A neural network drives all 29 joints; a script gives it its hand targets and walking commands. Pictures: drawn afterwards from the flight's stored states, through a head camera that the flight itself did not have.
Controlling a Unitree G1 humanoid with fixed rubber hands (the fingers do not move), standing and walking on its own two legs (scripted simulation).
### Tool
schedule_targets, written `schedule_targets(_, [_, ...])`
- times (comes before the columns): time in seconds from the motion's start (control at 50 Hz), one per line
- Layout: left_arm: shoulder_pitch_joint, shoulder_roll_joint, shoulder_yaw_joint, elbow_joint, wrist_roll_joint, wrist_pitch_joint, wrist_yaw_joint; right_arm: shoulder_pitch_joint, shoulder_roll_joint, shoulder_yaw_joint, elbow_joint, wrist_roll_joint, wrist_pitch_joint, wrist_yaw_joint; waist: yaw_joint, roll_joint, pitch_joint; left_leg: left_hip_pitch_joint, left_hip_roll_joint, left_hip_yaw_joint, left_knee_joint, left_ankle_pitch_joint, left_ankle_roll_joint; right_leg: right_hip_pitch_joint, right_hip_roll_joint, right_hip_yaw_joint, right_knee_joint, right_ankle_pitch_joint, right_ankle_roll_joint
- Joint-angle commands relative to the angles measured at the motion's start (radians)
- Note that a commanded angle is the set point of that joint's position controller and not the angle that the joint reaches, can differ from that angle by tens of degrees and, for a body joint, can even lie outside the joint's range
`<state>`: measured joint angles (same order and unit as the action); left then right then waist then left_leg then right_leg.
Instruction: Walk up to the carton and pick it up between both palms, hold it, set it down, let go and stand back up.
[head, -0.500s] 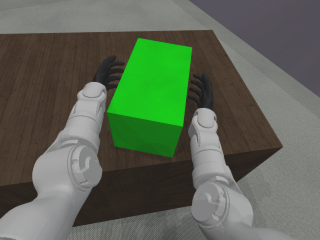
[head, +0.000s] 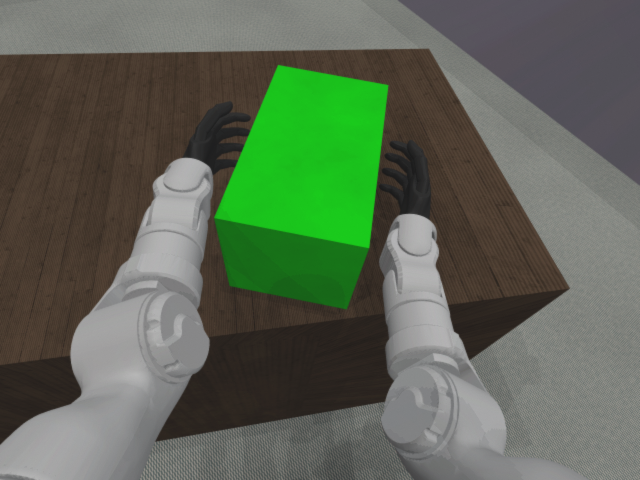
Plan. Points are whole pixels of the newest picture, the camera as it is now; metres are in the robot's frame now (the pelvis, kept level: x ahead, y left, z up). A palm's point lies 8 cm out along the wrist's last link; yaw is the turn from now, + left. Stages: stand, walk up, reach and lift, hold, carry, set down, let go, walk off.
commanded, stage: set down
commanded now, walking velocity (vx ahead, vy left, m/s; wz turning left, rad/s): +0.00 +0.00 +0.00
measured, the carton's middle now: (311, 182) +0.50 -0.06 +0.05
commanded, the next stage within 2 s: none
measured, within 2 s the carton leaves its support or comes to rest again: neither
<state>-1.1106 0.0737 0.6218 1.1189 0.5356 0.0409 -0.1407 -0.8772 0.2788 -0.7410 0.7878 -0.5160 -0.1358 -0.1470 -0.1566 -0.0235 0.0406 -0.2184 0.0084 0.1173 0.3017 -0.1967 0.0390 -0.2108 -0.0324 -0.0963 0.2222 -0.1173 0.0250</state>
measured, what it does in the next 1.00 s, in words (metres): stands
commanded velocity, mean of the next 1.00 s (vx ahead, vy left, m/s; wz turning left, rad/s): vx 0.00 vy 0.00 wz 0.00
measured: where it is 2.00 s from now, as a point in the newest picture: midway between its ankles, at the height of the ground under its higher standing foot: outside the picture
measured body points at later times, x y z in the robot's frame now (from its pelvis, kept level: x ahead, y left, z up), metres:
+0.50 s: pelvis +0.00 +0.00 +0.00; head +0.08 +0.01 +0.44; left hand +0.50 +0.08 +0.09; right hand +0.41 -0.18 +0.05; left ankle -0.03 +0.08 -0.75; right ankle -0.01 -0.13 -0.75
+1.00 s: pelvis -0.04 -0.01 -0.02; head +0.03 +0.03 +0.43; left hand +0.49 +0.12 +0.13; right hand +0.40 -0.21 +0.11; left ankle -0.03 +0.09 -0.75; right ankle -0.01 -0.14 -0.75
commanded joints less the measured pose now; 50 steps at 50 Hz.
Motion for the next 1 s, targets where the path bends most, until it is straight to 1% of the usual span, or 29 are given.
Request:
schedule_targets(0.0, [-0.321,-0.358,-0.118,0.044,0.010,-0.026,-0.075,-0.296,0.361,0.224,0.142,-0.044,0.036,0.124,0.006,0.089,-0.380,0.168,0.006,-0.022,0.012,0.350,-0.061,0.134,0.062,-0.041,0.057,0.347,0.027])
schedule_targets(0.1, [-0.314,-0.318,-0.112,0.038,0.012,-0.027,-0.074,-0.282,0.329,0.217,0.138,-0.040,0.043,0.120,0.009,0.092,-0.368,0.173,0.003,-0.017,0.012,0.344,-0.060,0.137,0.061,-0.037,0.055,0.344,0.027])
schedule_targets(0.12, [-0.317,-0.314,-0.112,0.036,0.013,-0.028,-0.074,-0.280,0.329,0.214,0.137,-0.041,0.044,0.118,0.005,0.091,-0.364,0.175,0.002,-0.016,0.011,0.342,-0.059,0.138,0.061,-0.036,0.054,0.345,0.028])
schedule_targets(0.16, [-0.316,-0.270,-0.107,0.034,0.008,-0.032,-0.068,-0.271,0.290,0.209,0.134,-0.034,0.048,0.112,0.005,0.091,-0.369,0.176,-0.001,-0.012,0.012,0.340,-0.059,0.144,0.061,-0.032,0.056,0.353,0.029])
schedule_targets(0.22, [-0.319,-0.191,-0.109,0.024,-0.009,-0.041,-0.050,-0.254,0.225,0.193,0.132,-0.021,0.050,0.091,-0.003,0.087,-0.368,0.172,-0.003,-0.008,0.012,0.325,-0.057,0.144,0.061,-0.028,0.056,0.351,0.031])
schedule_targets(0.28, [-0.323,-0.073,-0.134,0.011,-0.057,-0.054,-0.014,-0.235,0.127,0.178,0.129,0.014,0.045,0.052,-0.016,0.089,-0.387,0.148,-0.002,-0.010,0.015,0.297,-0.053,0.131,0.062,-0.022,0.059,0.347,0.029])
schedule_targets(0.3, [-0.324,-0.031,-0.152,0.014,-0.082,-0.059,0.002,-0.238,0.087,0.182,0.133,0.034,0.041,0.038,-0.014,0.095,-0.402,0.134,0.001,-0.012,0.018,0.293,-0.053,0.124,0.064,-0.020,0.064,0.347,0.025])
schedule_targets(0.32, [-0.331,0.007,-0.187,0.021,-0.118,-0.065,0.023,-0.246,0.051,0.193,0.139,0.062,0.034,0.020,-0.020,0.102,-0.430,0.122,0.004,-0.015,0.026,0.294,-0.056,0.110,0.067,-0.017,0.069,0.351,0.021])
schedule_targets(0.34, [-0.336,0.064,-0.229,0.034,-0.165,-0.072,0.049,-0.257,-0.008,0.212,0.147,0.101,0.023,0.000,-0.020,0.114,-0.473,0.110,0.009,-0.018,0.040,0.308,-0.062,0.094,0.072,-0.013,0.079,0.365,0.014])
schedule_targets(0.36, [-0.354,0.093,-0.284,0.047,-0.218,-0.077,0.076,-0.280,-0.039,0.235,0.161,0.142,0.010,-0.023,-0.030,0.126,-0.520,0.097,0.014,-0.025,0.058,0.322,-0.068,0.069,0.077,-0.010,0.087,0.378,0.008])
schedule_targets(0.38, [-0.371,0.126,-0.326,0.069,-0.269,-0.081,0.100,-0.303,-0.072,0.258,0.179,0.184,-0.003,-0.044,-0.032,0.136,-0.567,0.079,0.019,-0.029,0.079,0.340,-0.073,0.049,0.079,-0.006,0.098,0.396,0.002])
schedule_targets(0.42, [-0.410,0.181,-0.390,0.107,-0.362,-0.094,0.136,-0.355,-0.118,0.304,0.189,0.258,-0.026,-0.082,-0.031,0.139,-0.677,0.011,0.019,-0.034,0.124,0.364,-0.077,0.047,0.075,0.009,0.134,0.462,-0.005])
schedule_targets(0.44, [-0.424,0.211,-0.407,0.133,-0.399,-0.103,0.147,-0.377,-0.138,0.325,0.188,0.288,-0.034,-0.097,-0.023,0.133,-0.723,-0.041,0.016,-0.033,0.140,0.364,-0.073,0.074,0.069,0.020,0.157,0.504,-0.005])
schedule_targets(0.46, [-0.440,0.238,-0.424,0.156,-0.432,-0.114,0.153,-0.397,-0.153,0.341,0.183,0.311,-0.039,-0.112,-0.025,0.123,-0.770,-0.097,0.011,-0.034,0.151,0.357,-0.067,0.112,0.061,0.031,0.182,0.554,-0.001])
schedule_targets(0.48, [-0.447,0.267,-0.436,0.182,-0.459,-0.125,0.157,-0.410,-0.169,0.360,0.178,0.333,-0.042,-0.124,-0.021,0.110,-0.807,-0.157,0.006,-0.034,0.156,0.346,-0.060,0.162,0.052,0.043,0.208,0.603,0.003])
schedule_targets(0.52, [-0.476,0.303,-0.474,0.208,-0.506,-0.147,0.160,-0.434,-0.196,0.379,0.171,0.368,-0.048,-0.144,-0.035,0.103,-0.877,-0.232,0.004,-0.041,0.161,0.346,-0.056,0.218,0.041,0.056,0.250,0.675,0.011])
schedule_targets(0.54, [-0.491,0.312,-0.496,0.216,-0.525,-0.154,0.162,-0.444,-0.214,0.381,0.179,0.383,-0.049,-0.150,-0.045,0.113,-0.900,-0.220,0.008,-0.050,0.170,0.372,-0.063,0.198,0.043,0.054,0.259,0.673,0.012])
schedule_targets(0.56, [-0.507,0.317,-0.516,0.219,-0.542,-0.159,0.164,-0.452,-0.230,0.384,0.190,0.397,-0.050,-0.155,-0.052,0.131,-0.920,-0.170,0.015,-0.058,0.190,0.424,-0.077,0.142,0.050,0.046,0.257,0.649,0.011])
schedule_targets(0.6, [-0.541,0.316,-0.556,0.225,-0.571,-0.160,0.168,-0.464,-0.269,0.386,0.235,0.425,-0.050,-0.158,-0.065,0.179,-0.938,-0.010,0.032,-0.075,0.252,0.560,-0.115,-0.035,0.073,0.023,0.229,0.556,-0.001])
schedule_targets(0.62, [-0.556,0.316,-0.568,0.222,-0.582,-0.159,0.169,-0.466,-0.287,0.388,0.255,0.440,-0.050,-0.159,-0.066,0.200,-0.947,0.055,0.037,-0.080,0.280,0.612,-0.130,-0.109,0.081,0.015,0.212,0.518,-0.011])
schedule_targets(0.64, [-0.572,0.317,-0.579,0.220,-0.593,-0.159,0.170,-0.471,-0.301,0.391,0.272,0.455,-0.048,-0.160,-0.068,0.214,-0.953,0.086,0.039,-0.083,0.298,0.635,-0.138,-0.155,0.085,0.011,0.200,0.495,-0.021])
schedule_targets(0.66, [-0.583,0.322,-0.586,0.225,-0.602,-0.159,0.170,-0.478,-0.313,0.398,0.287,0.470,-0.044,-0.159,-0.067,0.221,-0.952,0.086,0.038,-0.085,0.305,0.631,-0.140,-0.166,0.084,0.012,0.197,0.489,-0.028])
schedule_targets(0.7, [-0.598,0.342,-0.599,0.248,-0.621,-0.160,0.167,-0.495,-0.329,0.421,0.306,0.505,-0.025,-0.157,-0.063,0.218,-0.936,0.016,0.028,-0.084,0.290,0.558,-0.129,-0.116,0.071,0.021,0.214,0.516,-0.031])
schedule_targets(0.74, [-0.605,0.352,-0.631,0.273,-0.641,-0.155,0.162,-0.510,-0.351,0.439,0.337,0.542,0.000,-0.153,-0.073,0.232,-0.903,-0.018,0.026,-0.093,0.265,0.509,-0.127,-0.090,0.063,0.022,0.231,0.514,-0.028])
schedule_targets(0.78, [-0.617,0.345,-0.677,0.277,-0.667,-0.139,0.157,-0.524,-0.388,0.448,0.378,0.581,0.018,-0.148,-0.086,0.285,-0.875,0.090,0.039,-0.111,0.275,0.571,-0.152,-0.199,0.075,0.004,0.205,0.424,-0.036])
schedule_targets(0.82, [-0.635,0.340,-0.714,0.271,-0.694,-0.126,0.150,-0.540,-0.418,0.452,0.390,0.611,0.027,-0.145,-0.090,0.327,-0.864,0.170,0.045,-0.119,0.296,0.612,-0.171,-0.297,0.083,-0.005,0.164,0.347,-0.058])
schedule_targets(0.86, [-0.661,0.350,-0.739,0.280,-0.725,-0.120,0.144,-0.573,-0.436,0.462,0.367,0.629,0.046,-0.144,-0.091,0.325,-0.858,0.137,0.038,-0.119,0.288,0.548,-0.163,-0.287,0.077,-0.004,0.162,0.338,-0.068])
schedule_targets(0.9, [-0.682,0.371,-0.760,0.301,-0.757,-0.114,0.138,-0.609,-0.452,0.474,0.338,0.642,0.080,-0.139,-0.092,0.301,-0.839,0.079,0.029,-0.118,0.259,0.442,-0.144,-0.250,0.068,-0.004,0.177,0.319,-0.063])
schedule_targets(0.98, [-0.720,0.417,-0.807,0.380,-0.825,-0.095,0.124,-0.675,-0.459,0.501,0.307,0.655,0.164,-0.127,-0.096,0.218,-0.759,-0.040,0.018,-0.117,0.181,0.187,-0.087,-0.203,0.047,-0.001,0.187,0.199,-0.057])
